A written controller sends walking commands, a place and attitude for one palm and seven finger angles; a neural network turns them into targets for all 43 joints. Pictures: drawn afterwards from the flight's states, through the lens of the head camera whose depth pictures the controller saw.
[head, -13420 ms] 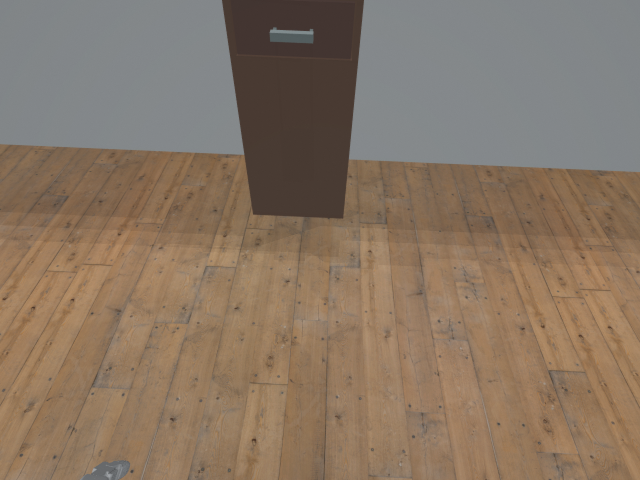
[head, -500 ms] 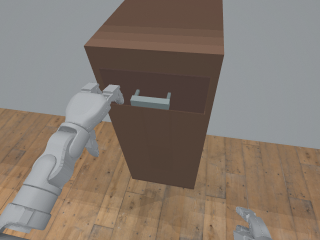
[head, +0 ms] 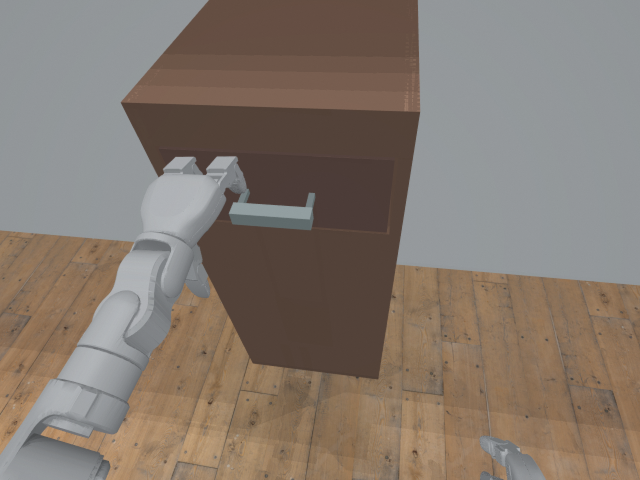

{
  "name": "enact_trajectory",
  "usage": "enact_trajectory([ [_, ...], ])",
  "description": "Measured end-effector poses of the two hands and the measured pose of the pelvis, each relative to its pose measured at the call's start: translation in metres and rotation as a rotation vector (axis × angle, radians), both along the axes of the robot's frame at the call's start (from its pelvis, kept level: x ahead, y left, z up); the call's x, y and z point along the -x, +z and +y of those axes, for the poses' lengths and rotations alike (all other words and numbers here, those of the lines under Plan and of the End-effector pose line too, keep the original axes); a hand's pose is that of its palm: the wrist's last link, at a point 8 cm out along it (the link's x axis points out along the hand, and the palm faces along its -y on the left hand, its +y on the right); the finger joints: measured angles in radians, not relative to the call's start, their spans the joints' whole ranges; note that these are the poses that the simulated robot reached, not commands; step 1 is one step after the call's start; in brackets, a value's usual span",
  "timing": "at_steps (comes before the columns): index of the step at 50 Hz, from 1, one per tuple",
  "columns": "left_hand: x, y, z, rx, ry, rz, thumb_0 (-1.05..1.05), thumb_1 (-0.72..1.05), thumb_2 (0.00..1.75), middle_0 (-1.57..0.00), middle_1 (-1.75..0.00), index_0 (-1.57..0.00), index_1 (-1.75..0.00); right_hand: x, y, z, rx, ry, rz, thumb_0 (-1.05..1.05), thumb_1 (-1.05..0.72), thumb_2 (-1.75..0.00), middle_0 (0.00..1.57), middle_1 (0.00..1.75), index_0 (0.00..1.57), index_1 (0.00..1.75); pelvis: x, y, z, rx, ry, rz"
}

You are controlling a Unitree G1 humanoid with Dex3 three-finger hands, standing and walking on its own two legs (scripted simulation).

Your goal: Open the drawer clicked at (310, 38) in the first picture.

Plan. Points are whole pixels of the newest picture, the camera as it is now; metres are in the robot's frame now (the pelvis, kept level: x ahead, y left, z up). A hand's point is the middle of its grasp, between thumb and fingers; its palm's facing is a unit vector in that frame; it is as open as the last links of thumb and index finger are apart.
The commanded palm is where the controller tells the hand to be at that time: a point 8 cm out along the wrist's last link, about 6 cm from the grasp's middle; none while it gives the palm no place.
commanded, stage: move the hooked fingers above the handle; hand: left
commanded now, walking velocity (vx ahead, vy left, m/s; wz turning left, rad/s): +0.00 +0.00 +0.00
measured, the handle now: (274, 206) +0.50 +0.13 +0.03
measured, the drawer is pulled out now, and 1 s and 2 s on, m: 0.00 0.00 0.00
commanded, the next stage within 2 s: none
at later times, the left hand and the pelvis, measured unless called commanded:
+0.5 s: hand (232, 207) +0.44 +0.17 +0.10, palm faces +0.04 -0.03 -1.00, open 13.8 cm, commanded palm +0.41 +0.16 +0.15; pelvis +0.01 -0.03 -0.01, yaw +0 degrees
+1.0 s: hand (304, 203) +0.46 +0.07 +0.08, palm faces +0.06 -0.04 -1.00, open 13.5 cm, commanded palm +0.44 +0.14 +0.15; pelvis +0.00 -0.04 -0.01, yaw -2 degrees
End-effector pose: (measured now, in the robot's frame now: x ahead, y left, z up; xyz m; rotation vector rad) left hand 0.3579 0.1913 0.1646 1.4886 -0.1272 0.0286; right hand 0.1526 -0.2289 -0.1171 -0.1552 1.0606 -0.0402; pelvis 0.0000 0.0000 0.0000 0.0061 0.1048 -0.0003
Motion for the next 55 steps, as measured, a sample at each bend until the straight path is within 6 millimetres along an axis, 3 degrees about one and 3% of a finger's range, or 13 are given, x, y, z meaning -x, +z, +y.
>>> enact_trajectory([
  [6, -0.012, -0.008, 0.005, -0.007, 0.099, 0.075, 0.0, -0.49, 0.3, -0.32, -1.2, -0.32, -1.2, -0.011, 0.001, -0.005, -0.017, -0.003, -0.01, 0.01, -0.9, -0.9, 0.2, 0.3, 0.2, 0.3, -0.008, -0.001, -0.008, -0.003, 0.008, 0.016],
  [12, -0.014, -0.027, -0.027, -0.001, -0.019, 0.158, 0.0, -0.49, 0.3, -0.32, -1.2, -0.32, -1.2, -0.021, 0.004, -0.016, 0.016, -0.003, -0.026, 0.01, -0.9, -0.9, 0.2, 0.3, 0.2, 0.3, -0.012, -0.002, -0.015, -0.006, 0.017, 0.019],
  [17, -0.025, -0.024, -0.045, 0.002, -0.096, 0.097, 0.0, -0.49, 0.3, -0.32, -1.2, -0.32, -1.2, -0.019, 0.004, -0.026, 0.04, -0.024, -0.026, 0.01, -0.9, -0.9, 0.2, 0.3, 0.2, 0.3, -0.013, -0.004, -0.021, -0.011, 0.003, 0.033],
  [23, -0.05, -0.013, -0.029, -0.026, 0.045, 0.034, 0.0, -0.49, 0.3, -0.32, -1.2, -0.32, -1.2, -0.002, -0.004, -0.036, 0.034, -0.058, 0.021, 0.01, -0.9, -0.9, 0.2, 0.3, 0.2, 0.3, -0.013, -0.005, -0.028, -0.017, -0.006, 0.057],
  [27, -0.061, -0.021, -0.022, -0.051, 0.135, 0.115, 0.0, -0.49, 0.3, -0.32, -1.2, -0.32, -1.2, 0.013, -0.01, -0.043, 0.031, -0.082, 0.069, 0.01, -0.9, -0.9, 0.2, 0.3, 0.2, 0.3, -0.013, -0.005, -0.031, -0.017, 0.002, 0.068],
  [30, -0.063, -0.034, -0.034, -0.039, 0.101, 0.196, 0.0, -0.49, 0.3, -0.32, -1.2, -0.31, -1.2, 0.023, -0.012, -0.049, 0.042, -0.095, 0.1, 0.01, -0.9, -0.9, 0.2, 0.3, 0.2, 0.3, -0.013, -0.006, -0.032, -0.017, 0.011, 0.071],
  [33, -0.062, -0.042, -0.061, -0.024, -0.024, 0.228, 0.0, -0.49, 0.3, -0.32, -1.2, -0.32, -1.2, 0.032, -0.012, -0.054, 0.063, -0.107, 0.116, 0.01, -0.9, -0.9, 0.2, 0.3, 0.2, 0.3, -0.013, -0.006, -0.033, -0.017, 0.016, 0.073],
  [38, -0.068, -0.039, -0.101, -0.005, -0.195, 0.135, 0.0, -0.49, 0.3, -0.32, -1.2, -0.32, -1.2, 0.045, -0.015, -0.06, 0.08, -0.14, 0.125, 0.01, -0.9, -0.9, 0.2, 0.3, 0.2, 0.3, -0.011, -0.009, -0.033, -0.02, 0.006, 0.089],
  [45, -0.077, -0.034, -0.111, -0.052, -0.13, 0.005, 0.0, -0.49, 0.3, -0.47, -1.26, -0.32, -1.2, 0.067, -0.025, -0.056, 0.047, -0.178, 0.161, 0.01, -0.9, -0.9, 0.2, 0.3, 0.2, 0.3, -0.006, -0.01, -0.036, -0.028, -0.03, 0.109],
  [55, -0.08, -0.021, -0.121, -0.063, -0.013, 0.085, 0.0, -0.49, 0.3, -0.46, -1.23, -0.38, -1.28, 0.073, -0.015, -0.061, 0.034, -0.24, 0.112, 0.01, -0.9, -0.9, 0.2, 0.3, 0.2, 0.3, 0.005, -0.002, -0.049, -0.038, -0.056, 0.061],
])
